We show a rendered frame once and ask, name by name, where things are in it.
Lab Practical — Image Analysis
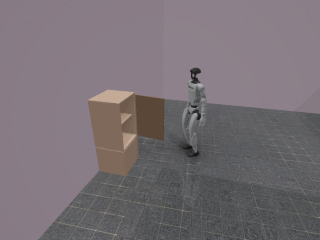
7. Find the left robot upper arm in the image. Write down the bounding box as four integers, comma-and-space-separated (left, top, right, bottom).
197, 84, 207, 103

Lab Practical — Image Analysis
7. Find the right robot thigh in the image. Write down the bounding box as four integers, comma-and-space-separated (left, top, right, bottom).
182, 107, 190, 133

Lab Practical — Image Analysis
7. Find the left robot forearm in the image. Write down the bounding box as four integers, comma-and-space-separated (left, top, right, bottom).
201, 99, 207, 117

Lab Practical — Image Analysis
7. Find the cupboard door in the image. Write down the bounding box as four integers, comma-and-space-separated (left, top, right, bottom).
135, 94, 165, 141

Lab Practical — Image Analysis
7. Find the robot right shin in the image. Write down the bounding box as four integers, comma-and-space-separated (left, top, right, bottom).
183, 130, 191, 145

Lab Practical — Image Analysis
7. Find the right robot forearm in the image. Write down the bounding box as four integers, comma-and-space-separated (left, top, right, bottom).
186, 98, 191, 108

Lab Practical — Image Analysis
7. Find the robot left hand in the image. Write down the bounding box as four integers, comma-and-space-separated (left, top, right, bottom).
198, 117, 206, 128

